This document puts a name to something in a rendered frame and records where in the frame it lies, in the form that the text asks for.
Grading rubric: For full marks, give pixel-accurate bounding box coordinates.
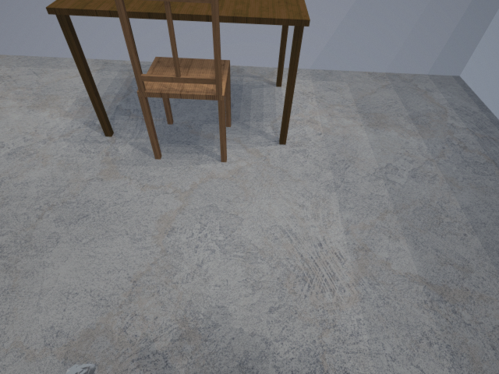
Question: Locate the chair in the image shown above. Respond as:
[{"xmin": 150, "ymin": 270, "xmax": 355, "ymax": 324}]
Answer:
[{"xmin": 115, "ymin": 0, "xmax": 231, "ymax": 162}]

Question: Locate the table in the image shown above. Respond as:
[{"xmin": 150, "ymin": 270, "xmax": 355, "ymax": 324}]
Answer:
[{"xmin": 46, "ymin": 0, "xmax": 310, "ymax": 145}]

